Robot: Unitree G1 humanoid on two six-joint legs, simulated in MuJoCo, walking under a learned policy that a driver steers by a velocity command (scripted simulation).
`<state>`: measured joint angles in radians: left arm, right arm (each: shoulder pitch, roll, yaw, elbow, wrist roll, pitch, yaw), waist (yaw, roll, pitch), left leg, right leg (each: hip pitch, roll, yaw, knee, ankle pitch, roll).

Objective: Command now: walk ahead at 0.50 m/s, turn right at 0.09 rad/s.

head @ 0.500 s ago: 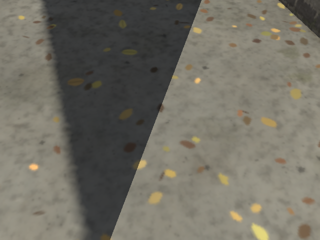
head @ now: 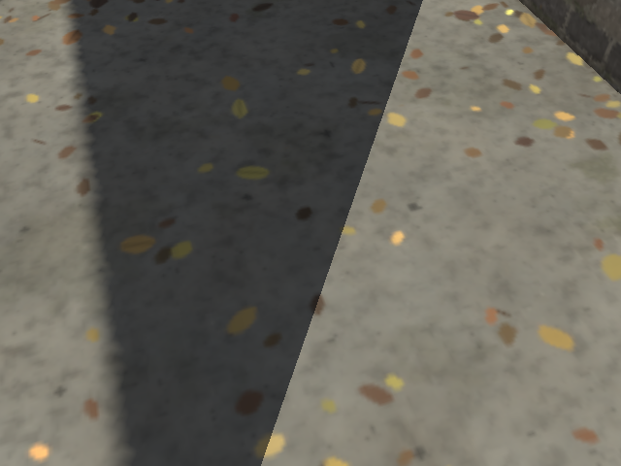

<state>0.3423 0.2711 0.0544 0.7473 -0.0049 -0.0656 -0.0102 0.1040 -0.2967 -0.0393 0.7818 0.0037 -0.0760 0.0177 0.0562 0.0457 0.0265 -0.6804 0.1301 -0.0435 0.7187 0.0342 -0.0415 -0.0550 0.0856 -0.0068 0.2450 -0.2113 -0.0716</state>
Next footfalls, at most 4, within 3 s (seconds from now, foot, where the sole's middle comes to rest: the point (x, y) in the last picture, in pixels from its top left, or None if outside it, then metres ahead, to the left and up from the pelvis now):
0.18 left None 0.29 0.15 -0.78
0.70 right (390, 421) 0.58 -0.09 -0.78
1.22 left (262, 325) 0.81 0.22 -0.78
1.70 right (293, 220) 1.16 0.17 -0.78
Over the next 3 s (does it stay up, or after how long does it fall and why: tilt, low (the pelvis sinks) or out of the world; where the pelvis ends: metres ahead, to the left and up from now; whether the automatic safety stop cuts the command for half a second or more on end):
stays up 1.22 0.43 -0.01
